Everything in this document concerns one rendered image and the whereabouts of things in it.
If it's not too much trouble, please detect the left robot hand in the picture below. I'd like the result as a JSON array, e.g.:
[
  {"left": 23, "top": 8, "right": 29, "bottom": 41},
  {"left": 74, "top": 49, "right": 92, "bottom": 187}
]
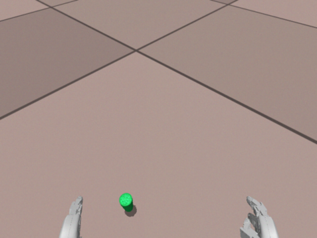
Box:
[{"left": 59, "top": 196, "right": 83, "bottom": 238}]

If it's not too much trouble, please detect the right robot hand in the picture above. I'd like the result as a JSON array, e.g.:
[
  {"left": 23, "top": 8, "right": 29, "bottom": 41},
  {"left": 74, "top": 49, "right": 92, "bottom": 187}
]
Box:
[{"left": 240, "top": 196, "right": 279, "bottom": 238}]

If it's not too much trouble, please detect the cup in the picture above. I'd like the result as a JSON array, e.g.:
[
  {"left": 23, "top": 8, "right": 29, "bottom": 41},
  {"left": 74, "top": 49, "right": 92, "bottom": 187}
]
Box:
[{"left": 119, "top": 193, "right": 133, "bottom": 212}]

